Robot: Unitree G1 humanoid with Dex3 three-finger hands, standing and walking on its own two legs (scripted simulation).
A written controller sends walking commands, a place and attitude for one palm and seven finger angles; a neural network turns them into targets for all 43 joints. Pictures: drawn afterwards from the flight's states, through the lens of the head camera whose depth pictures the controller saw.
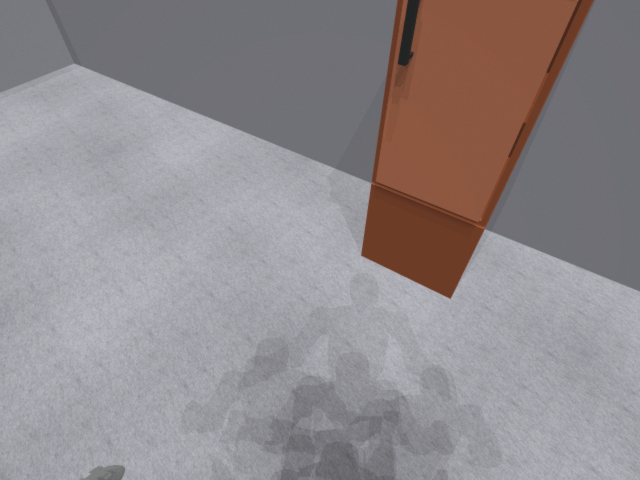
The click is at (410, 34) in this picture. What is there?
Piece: cupboard door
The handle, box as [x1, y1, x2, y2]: [398, 0, 419, 65]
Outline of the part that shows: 419,0 408,0 398,59 399,64 405,65 408,62 408,59 412,56 413,52 410,51 410,46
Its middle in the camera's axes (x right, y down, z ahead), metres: +0.21 -0.49 +0.89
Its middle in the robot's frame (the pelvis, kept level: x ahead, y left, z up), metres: +1.02 -0.15 +0.15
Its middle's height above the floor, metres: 0.92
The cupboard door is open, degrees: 0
